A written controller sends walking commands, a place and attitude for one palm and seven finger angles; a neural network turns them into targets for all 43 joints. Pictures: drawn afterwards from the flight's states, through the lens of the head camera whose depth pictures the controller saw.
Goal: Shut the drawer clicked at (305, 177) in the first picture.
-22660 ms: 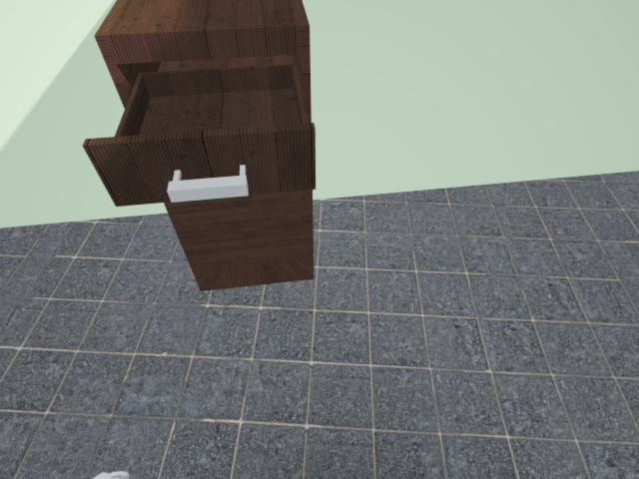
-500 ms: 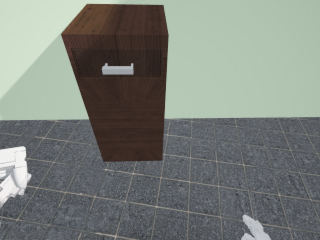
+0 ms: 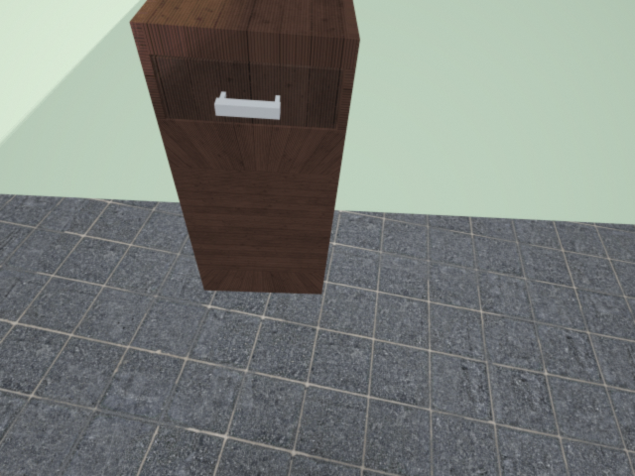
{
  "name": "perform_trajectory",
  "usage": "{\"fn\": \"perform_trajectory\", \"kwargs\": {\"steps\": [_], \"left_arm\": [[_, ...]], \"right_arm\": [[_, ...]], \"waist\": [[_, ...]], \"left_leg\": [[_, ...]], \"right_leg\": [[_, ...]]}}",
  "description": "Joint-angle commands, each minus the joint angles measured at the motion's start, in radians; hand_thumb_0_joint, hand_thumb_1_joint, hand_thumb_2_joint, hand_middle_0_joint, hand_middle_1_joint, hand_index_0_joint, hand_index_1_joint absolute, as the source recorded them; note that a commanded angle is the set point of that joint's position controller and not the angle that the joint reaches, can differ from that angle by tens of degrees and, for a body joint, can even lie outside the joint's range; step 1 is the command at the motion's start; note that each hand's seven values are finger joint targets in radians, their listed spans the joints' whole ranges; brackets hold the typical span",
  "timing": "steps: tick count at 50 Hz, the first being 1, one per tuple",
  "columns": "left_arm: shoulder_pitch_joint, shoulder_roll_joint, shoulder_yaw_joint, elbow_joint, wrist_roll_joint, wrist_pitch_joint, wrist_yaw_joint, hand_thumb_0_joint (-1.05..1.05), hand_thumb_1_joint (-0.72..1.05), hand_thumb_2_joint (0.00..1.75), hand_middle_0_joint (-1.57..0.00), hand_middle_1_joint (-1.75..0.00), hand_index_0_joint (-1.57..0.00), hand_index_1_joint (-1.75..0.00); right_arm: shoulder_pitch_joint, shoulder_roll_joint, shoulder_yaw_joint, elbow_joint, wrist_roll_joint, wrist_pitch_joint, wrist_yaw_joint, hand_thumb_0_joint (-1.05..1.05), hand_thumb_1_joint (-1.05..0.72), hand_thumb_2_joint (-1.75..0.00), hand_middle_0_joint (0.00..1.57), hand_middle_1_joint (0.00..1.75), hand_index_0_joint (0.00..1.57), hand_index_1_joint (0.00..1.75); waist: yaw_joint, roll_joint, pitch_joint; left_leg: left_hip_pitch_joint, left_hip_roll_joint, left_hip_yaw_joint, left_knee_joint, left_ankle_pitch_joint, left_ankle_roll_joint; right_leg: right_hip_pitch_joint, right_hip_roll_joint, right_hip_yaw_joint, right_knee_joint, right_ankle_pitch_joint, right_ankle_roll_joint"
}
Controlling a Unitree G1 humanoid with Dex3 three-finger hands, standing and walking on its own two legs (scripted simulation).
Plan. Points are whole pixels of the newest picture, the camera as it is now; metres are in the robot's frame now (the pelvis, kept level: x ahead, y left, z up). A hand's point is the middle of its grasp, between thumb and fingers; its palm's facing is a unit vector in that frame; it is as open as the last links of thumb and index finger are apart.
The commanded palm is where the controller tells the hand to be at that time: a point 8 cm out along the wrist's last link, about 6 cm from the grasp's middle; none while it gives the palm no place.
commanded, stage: let the arm hang, fingers relaxed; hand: left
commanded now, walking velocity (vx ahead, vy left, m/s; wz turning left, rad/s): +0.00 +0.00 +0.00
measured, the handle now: (249, 103) +0.80 +0.18 +0.03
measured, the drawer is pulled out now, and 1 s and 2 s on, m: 0.00 0.00 0.00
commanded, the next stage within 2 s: look to check the result in 0.80 s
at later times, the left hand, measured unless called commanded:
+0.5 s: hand out of the picture -0.03 +0.16 -0.17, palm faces +0.03 -0.99 -0.17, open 7.1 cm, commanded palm none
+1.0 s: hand out of the picture -0.01 +0.16 -0.17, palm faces +0.03 -0.99 -0.17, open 7.4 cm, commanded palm none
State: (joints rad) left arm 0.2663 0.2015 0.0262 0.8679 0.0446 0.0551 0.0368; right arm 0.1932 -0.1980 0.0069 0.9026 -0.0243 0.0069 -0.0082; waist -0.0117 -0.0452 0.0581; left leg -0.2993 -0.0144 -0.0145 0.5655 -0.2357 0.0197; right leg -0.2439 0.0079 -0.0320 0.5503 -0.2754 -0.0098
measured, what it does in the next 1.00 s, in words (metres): stands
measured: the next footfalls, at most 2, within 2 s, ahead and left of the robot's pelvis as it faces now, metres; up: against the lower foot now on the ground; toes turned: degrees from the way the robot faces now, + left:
none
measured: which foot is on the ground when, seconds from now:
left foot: down 0.00-1.00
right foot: down 0.00-1.00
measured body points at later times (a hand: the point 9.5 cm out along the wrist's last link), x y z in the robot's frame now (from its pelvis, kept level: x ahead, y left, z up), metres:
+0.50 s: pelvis +0.00 +0.00 +0.01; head +0.01 +0.00 +0.46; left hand -0.03 +0.22 -0.15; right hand -0.03 -0.20 -0.16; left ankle +0.04 +0.11 -0.73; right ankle +0.01 -0.11 -0.73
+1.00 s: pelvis +0.01 +0.00 +0.01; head +0.03 +0.00 +0.46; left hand -0.01 +0.21 -0.15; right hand -0.02 -0.20 -0.15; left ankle +0.04 +0.11 -0.73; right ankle +0.01 -0.11 -0.73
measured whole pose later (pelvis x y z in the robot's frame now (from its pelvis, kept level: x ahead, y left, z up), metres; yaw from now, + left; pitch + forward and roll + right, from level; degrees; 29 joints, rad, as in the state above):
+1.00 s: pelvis +0.01 +0.00 +0.01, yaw -1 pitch -2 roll +0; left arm 0.31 0.12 0.02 1.16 0.01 -0.01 0.04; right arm 0.33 -0.10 -0.01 1.13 -0.01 0.00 -0.04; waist -0.01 0.01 0.06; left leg -0.23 -0.01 0.00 0.45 -0.20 0.02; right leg -0.18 0.01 -0.01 0.44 -0.23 -0.01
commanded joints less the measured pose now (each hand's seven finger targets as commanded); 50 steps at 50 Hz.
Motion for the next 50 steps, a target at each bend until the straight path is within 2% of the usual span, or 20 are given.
{"fn": "perform_trajectory", "kwargs": {"steps": [1, 2, 5, 7, 11, 15, 19, 21, 24, 28, 31, 35, 39, 43, 47, 50], "left_arm": [[0.046, 0.108, 0.015, 0.051, -0.029, -0.048, -0.018, 0.0, 0.9, 0.9, -0.76, -0.91, -0.76, -0.91], [0.056, 0.107, 0.016, 0.073, -0.026, -0.05, -0.017, 0.0, 0.9, 0.9, -0.72, -0.86, -0.72, -0.86], [0.068, 0.094, 0.001, 0.144, -0.03, -0.053, -0.018, 0.0, 0.9, 0.9, -0.6, -0.73, -0.6, -0.73], [0.083, 0.091, -0.005, 0.176, -0.031, -0.058, -0.015, 0.0, 0.9, 0.9, -0.52, -0.65, -0.52, -0.65], [0.108, 0.071, -0.013, 0.231, -0.034, -0.06, -0.009, 0.0, 0.9, 0.9, -0.36, -0.47, -0.36, -0.47], [0.124, 0.055, -0.014, 0.262, -0.036, -0.061, -0.003, 0.0, 0.9, 0.9, -0.2, -0.3, -0.2, -0.3], [0.138, 0.036, -0.012, 0.279, -0.035, -0.06, 0.001, 0.0, 0.9, 0.9, -0.2, -0.3, -0.2, -0.3], [0.138, 0.026, -0.011, 0.279, -0.035, -0.06, 0.003, 0.0, 0.9, 0.9, -0.2, -0.3, -0.2, -0.3], [0.136, 0.02, -0.007, 0.275, -0.034, -0.06, 0.005, 0.0, 0.9, 0.9, -0.2, -0.3, -0.2, -0.3], [0.129, 0.004, -0.002, 0.27, -0.033, -0.063, 0.007, 0.0, 0.9, 0.9, -0.2, -0.3, -0.2, -0.3], [0.122, 0.001, 0.0, 0.266, -0.034, -0.063, 0.006, 0.0, 0.9, 0.9, -0.2, -0.3, -0.2, -0.3], [0.124, -0.005, 0.001, 0.265, -0.034, -0.065, 0.006, 0.0, 0.9, 0.9, -0.2, -0.3, -0.2, -0.3], [0.12, -0.004, 0.001, 0.262, -0.034, -0.065, 0.006, 0.0, 0.9, 0.9, -0.2, -0.3, -0.2, -0.3], [0.117, -0.002, -0.001, 0.264, -0.036, -0.067, 0.007, 0.0, 0.9, 0.9, -0.2, -0.3, -0.2, -0.3], [0.127, -0.002, -0.002, 0.269, -0.036, -0.069, 0.007, 0.0, 0.9, 0.9, -0.2, -0.3, -0.2, -0.3], [0.124, -0.004, -0.004, 0.275, -0.038, -0.068, 0.007, 0.0, 0.9, 0.9, -0.2, -0.3, -0.2, -0.3]], "right_arm": [[0.024, -0.105, -0.034, 0.006, 0.0, -0.005, -0.016, 0.0, -0.9, -0.9, 0.2, 0.3, 0.2, 0.3], [0.046, -0.108, -0.037, 0.014, 0.001, -0.002, -0.018, 0.0, -0.9, -0.9, 0.2, 0.3, 0.2, 0.3], [0.101, -0.096, -0.04, 0.064, 0.005, 0.002, -0.021, 0.0, -0.9, -0.9, 0.2, 0.3, 0.2, 0.3], [0.131, -0.094, -0.043, 0.087, 0.009, 0.002, -0.022, 0.0, -0.9, -0.9, 0.2, 0.3, 0.2, 0.3], [0.175, -0.07, -0.038, 0.138, 0.012, 0.001, -0.025, 0.0, -0.9, -0.9, 0.2, 0.3, 0.2, 0.3], [0.203, -0.038, -0.033, 0.176, 0.012, 0.0, -0.027, 0.0, -0.9, -0.9, 0.2, 0.3, 0.2, 0.3], [0.216, -0.015, -0.031, 0.199, 0.01, 0.001, -0.028, 0.0, -0.9, -0.9, 0.2, 0.3, 0.2, 0.3], [0.222, -0.005, -0.032, 0.206, 0.008, 0.001, -0.029, 0.0, -0.9, -0.9, 0.2, 0.3, 0.2, 0.3], [0.23, 0.011, -0.032, 0.212, 0.007, 0.0, -0.029, 0.0, -0.9, -0.9, 0.2, 0.3, 0.2, 0.3], [0.235, 0.025, -0.036, 0.212, 0.006, -0.003, -0.031, 0.0, -0.9, -0.9, 0.2, 0.3, 0.2, 0.3], [0.235, 0.032, -0.036, 0.213, 0.006, -0.005, -0.032, 0.0, -0.9, -0.9, 0.2, 0.3, 0.2, 0.3], [0.233, 0.028, -0.039, 0.209, 0.006, -0.007, -0.034, 0.0, -0.9, -0.9, 0.2, 0.3, 0.2, 0.3], [0.236, 0.029, -0.038, 0.209, 0.007, -0.005, -0.034, 0.0, -0.9, -0.9, 0.2, 0.3, 0.2, 0.3], [0.234, 0.026, -0.037, 0.213, 0.008, -0.006, -0.035, 0.0, -0.9, -0.9, 0.2, 0.3, 0.2, 0.3], [0.226, 0.019, -0.037, 0.211, 0.011, -0.007, -0.036, 0.0, -0.9, -0.9, 0.2, 0.3, 0.2, 0.3], [0.218, 0.02, -0.034, 0.218, 0.011, -0.008, -0.038, 0.0, -0.9, -0.9, 0.2, 0.3, 0.2, 0.3]], "waist": [[0.024, 0.267, -0.034], [0.023, 0.223, -0.033], [0.013, 0.148, -0.035], [0.01, 0.1, -0.038], [0.008, 0.04, -0.004], [0.006, 0.033, 0.021], [0.008, 0.026, 0.048], [0.007, 0.05, 0.056], [0.01, 0.045, 0.071], [0.009, 0.049, 0.068], [0.009, 0.081, 0.075], [0.009, 0.084, 0.063], [0.007, 0.049, 0.06], [0.003, 0.069, 0.047], [0.005, 0.05, 0.034], [0.005, 0.064, 0.038]], "left_leg": [[-0.018, 0.102, -0.138, -0.235, -0.088, 0.033], [-0.009, 0.105, -0.141, -0.231, -0.098, 0.034], [0.025, 0.107, -0.136, -0.241, -0.121, 0.035], [0.051, 0.109, -0.128, -0.232, -0.083, 0.036], [0.061, 0.103, -0.108, -0.223, -0.045, 0.035], [0.069, 0.097, -0.091, -0.218, -0.016, 0.032], [0.057, 0.089, -0.081, -0.215, -0.026, 0.03], [0.057, 0.088, -0.081, -0.217, -0.035, 0.03], [0.03, 0.084, -0.08, -0.217, -0.045, 0.03], [0.03, 0.083, -0.075, -0.209, -0.031, 0.028], [0.028, 0.084, -0.074, -0.212, -0.024, 0.026], [0.032, 0.087, -0.075, -0.21, -0.017, 0.026], [0.037, 0.088, -0.071, -0.206, -0.009, 0.026], [0.064, 0.094, -0.071, -0.204, 0.021, 0.025], [0.079, 0.094, -0.067, -0.196, 0.055, 0.024], [0.087, 0.096, -0.069, -0.202, 0.067, 0.024]], "right_leg": [[0.056, -0.069, 0.084, -0.166, -0.006, -0.041], [0.058, -0.069, 0.079, -0.18, -0.005, -0.042], [0.041, -0.076, 0.082, -0.205, -0.018, -0.045], [0.032, -0.079, 0.083, -0.212, -0.008, -0.045], [0.013, -0.087, 0.085, -0.226, -0.018, -0.046], [-0.005, -0.091, 0.087, -0.227, -0.027, -0.047], [-0.023, -0.092, 0.092, -0.233, -0.063, -0.048], [-0.036, -0.089, 0.095, -0.231, -0.072, -0.048], [-0.032, -0.089, 0.098, -0.231, -0.081, -0.048], [-0.033, -0.089, 0.098, -0.23, -0.071, -0.049], [-0.034, -0.087, 0.098, -0.226, -0.051, -0.049], [-0.022, -0.086, 0.1, -0.225, -0.033, -0.048], [-0.017, -0.087, 0.098, -0.23, -0.032, -0.048], [-0.015, -0.086, 0.094, -0.224, -0.003, -0.046], [-0.001, -0.087, 0.096, -0.225, 0.022, -0.045], [0.004, -0.089, 0.093, -0.224, 0.039, -0.043]]}}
